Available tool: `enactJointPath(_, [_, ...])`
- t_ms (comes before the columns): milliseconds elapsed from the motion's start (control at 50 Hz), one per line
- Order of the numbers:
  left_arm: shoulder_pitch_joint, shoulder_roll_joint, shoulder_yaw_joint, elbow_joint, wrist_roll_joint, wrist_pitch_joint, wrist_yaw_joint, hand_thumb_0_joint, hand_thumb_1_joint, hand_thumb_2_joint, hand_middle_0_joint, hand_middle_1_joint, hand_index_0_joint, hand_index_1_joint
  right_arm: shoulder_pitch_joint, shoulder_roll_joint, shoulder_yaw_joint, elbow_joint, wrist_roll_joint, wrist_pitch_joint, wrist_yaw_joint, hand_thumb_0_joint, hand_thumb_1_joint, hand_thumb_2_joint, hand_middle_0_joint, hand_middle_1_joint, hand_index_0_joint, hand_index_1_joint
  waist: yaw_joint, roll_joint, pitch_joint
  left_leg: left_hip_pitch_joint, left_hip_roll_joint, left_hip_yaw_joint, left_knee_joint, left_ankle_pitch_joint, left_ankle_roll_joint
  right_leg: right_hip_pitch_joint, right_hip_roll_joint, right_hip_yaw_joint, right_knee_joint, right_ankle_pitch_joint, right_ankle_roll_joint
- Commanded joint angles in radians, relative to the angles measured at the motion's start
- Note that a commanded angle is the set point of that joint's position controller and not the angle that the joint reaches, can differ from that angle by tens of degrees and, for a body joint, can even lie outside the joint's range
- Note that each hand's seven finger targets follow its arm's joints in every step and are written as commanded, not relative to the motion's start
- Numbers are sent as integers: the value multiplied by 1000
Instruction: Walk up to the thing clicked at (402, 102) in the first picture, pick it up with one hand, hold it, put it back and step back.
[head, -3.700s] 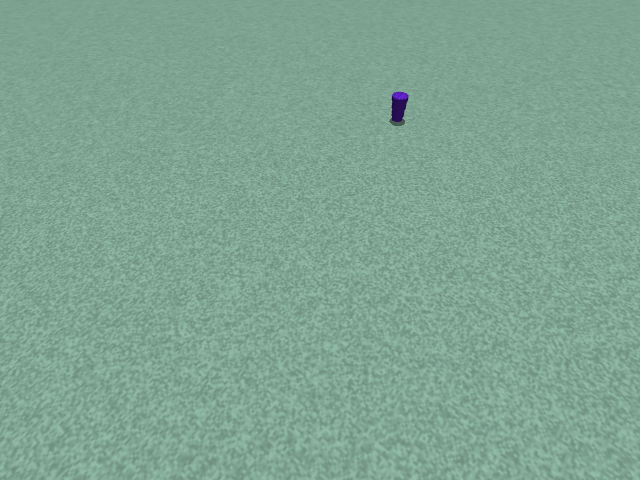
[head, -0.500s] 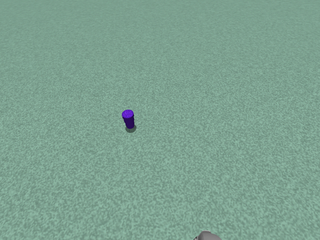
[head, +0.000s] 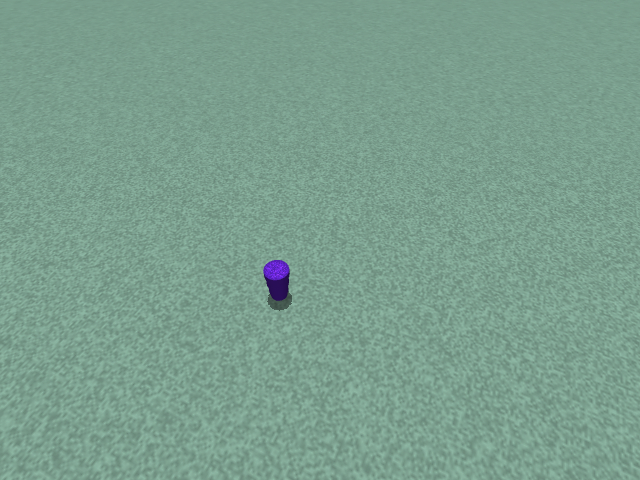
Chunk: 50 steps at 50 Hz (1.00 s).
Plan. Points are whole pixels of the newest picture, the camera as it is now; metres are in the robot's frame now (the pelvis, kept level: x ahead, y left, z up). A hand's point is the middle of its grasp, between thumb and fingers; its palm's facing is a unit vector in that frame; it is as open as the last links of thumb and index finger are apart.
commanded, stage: walk up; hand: left
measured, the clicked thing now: (277, 282) +0.89 +0.22 -0.68
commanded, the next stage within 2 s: none
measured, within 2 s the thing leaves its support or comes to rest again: neither
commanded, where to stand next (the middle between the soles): +0.54 +0.02 m, yaw -2 degrees
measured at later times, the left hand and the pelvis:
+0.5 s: hand (177, 379) +0.29 +0.26 -0.12, palm faces -0.08 -0.90 -0.42, open 7.4 cm; pelvis +0.19 -0.02 +0.00, yaw -2 degrees
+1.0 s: hand (173, 326) +0.40 +0.31 -0.15, palm faces -0.07 -0.93 -0.36, open 7.4 cm; pelvis +0.35 +0.03 +0.01, yaw -2 degrees
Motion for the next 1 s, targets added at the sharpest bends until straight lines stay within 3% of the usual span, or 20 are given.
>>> enactJointPath(0, [-45,205,37,-91,-17,-15,34,0,900,900,-200,-300,-200,-300,207,-376,-108,-57,27,-35,-40,0,-900,-900,200,300,200,300,-146,218,-96,449,377,-757,-392,-517,242,-589,80,138,567,-106,-68])
enactJointPath(80, [14,207,35,-26,-27,-10,24,0,900,900,-200,-300,-200,-300,82,-241,-52,-86,35,-41,-54,0,-900,-900,200,300,200,300,-55,126,-18,299,229,-310,-329,-95,168,-503,-19,198,473,100,-51])
enactJointPath(120, [28,185,35,-12,-22,-1,13,0,900,900,-200,-300,-200,-300,62,-229,-48,-97,28,-44,-54,0,-900,-900,200,300,200,300,-46,139,-23,248,204,-217,-330,-33,182,-431,-19,166,399,119,-25])
enactJointPath(220, [-83,165,39,-55,-5,8,-11,0,900,900,-200,-300,-200,-300,72,-265,-59,-120,24,-46,-49,0,-900,-900,200,300,200,300,-69,143,33,221,226,-194,-396,-211,221,-442,-40,107,188,193,-8])
enactJointPath(340, [-158,155,47,-63,-8,-5,-20,0,900,900,-200,-300,-200,-300,64,-253,-54,-131,19,-33,-44,0,-900,-900,200,300,200,300,-70,104,33,179,173,-128,-326,-200,177,-281,20,47,-10,254,-24])
enactJointPath(400, [-7,185,67,-18,-3,-26,3,0,900,900,-200,-300,-200,-300,61,-207,-33,-146,20,-23,-49,0,-900,-900,200,300,200,300,23,-19,-75,118,130,-62,-22,-6,127,30,62,55,-117,223,-47])
enactJointPath(420, [79,241,87,-3,3,-36,17,0,900,900,-200,-300,-200,-300,100,-144,-12,-155,25,-26,-48,0,-900,-900,200,300,200,300,56,-213,-133,-6,33,25,258,-40,80,182,-57,246,-239,91,-90])
enactJointPath(440, [114,326,102,-29,-1,-44,30,0,900,900,-200,-300,-200,-300,129,-103,9,-170,28,-24,-47,0,-900,-900,200,300,200,300,53,-328,-157,-241,-96,14,463,-361,22,310,-308,692,-356,41,-185])
enactJointPath(460, [78,333,96,-28,-20,-35,30,0,900,900,-200,-300,-200,-300,82,-208,-19,-142,19,-10,-63,0,-900,-900,200,300,200,300,56,-188,-104,-264,-43,-77,539,-395,20,210,-361,753,-356,33,-279])
enactJointPath(480, [40,297,88,-51,-32,-33,32,0,900,900,-200,-300,-200,-300,84,-216,-23,-123,27,-4,-67,0,-900,-900,200,300,200,300,36,-105,-68,-264,-23,-145,554,-335,21,170,-318,627,-341,105,-271])
enactJointPath(560, [-54,232,63,-89,-24,-36,37,0,900,900,-200,-300,-200,-300,131,-184,-21,-79,25,2,-48,0,-900,-900,200,300,200,300,-29,-163,-32,-147,15,-116,421,-219,-3,2,-186,293,-321,375,-228])
enactJointPath(660, [-60,249,73,-122,-6,-38,28,0,900,900,-200,-300,-200,-300,46,-166,-34,-95,10,10,-18,0,-900,-900,200,300,200,300,-9,-162,17,-86,33,-58,186,-122,-22,-120,-176,232,-374,66,-238])
enactJointPath(720, [-54,260,72,-127,-7,-35,23,0,900,900,-200,-300,-200,-300,4,-161,-38,-105,8,0,-11,0,-900,-900,200,300,200,300,-5,-166,16,-19,23,-32,87,-77,-22,-150,-171,220,-357,17,-223])
enactJointPath(800, [-74,224,49,-131,-8,-20,21,0,900,900,-200,-300,-200,-300,106,-180,-55,-64,1,-20,-22,0,-900,-900,200,300,200,300,-95,-46,-39,279,-49,37,-41,-84,0,-274,-115,132,-117,112,-168])
enactJointPath(820, [-51,179,30,-133,-6,-19,21,0,900,900,-200,-300,-200,-300,197,-223,-71,-38,1,-26,-35,0,-900,-900,200,300,200,300,-139,91,-97,424,-36,-28,-87,-189,28,-342,-67,82,102,217,-137])
enactJointPath(840, [-28,96,8,-150,-20,-19,19,0,900,900,-200,-300,-200,-300,260,-320,-95,-49,-9,-33,-48,0,-900,-900,200,300,200,300,-156,350,-116,513,224,-487,-273,-389,122,-540,70,0,446,88,-57])
enactJointPath(860, [-36,176,30,-131,-18,-10,36,0,900,900,-200,-300,-200,-300,240,-363,-98,-77,17,-32,-49,0,-900,-900,200,300,200,300,-151,263,-91,455,364,-742,-378,-412,232,-603,111,106,532,-121,-59])
enactJointPath(900, [-27,212,32,-96,-20,-2,39,0,900,900,-200,-300,-200,-300,136,-286,-73,-100,32,-27,-56,0,-900,-900,200,300,200,300,-87,88,3,316,289,-512,-328,-262,209,-563,36,213,554,-9,-62])
enactJointPath(940, [25,207,38,-53,-25,-1,32,0,900,900,-200,-300,-200,-300,98,-243,-53,-110,30,-33,-62,0,-900,-900,200,300,200,300,-53,140,1,273,227,-326,-300,-107,179,-495,-11,184,460,56,-50])
enactJointPath(980, [32,186,39,-43,-20,7,19,0,900,900,-200,-300,-200,-300,74,-243,-49,-117,22,-36,-62,0,-900,-900,200,300,200,300,-47,175,12,190,197,-246,-327,-126,184,-417,-9,144,373,88,-24])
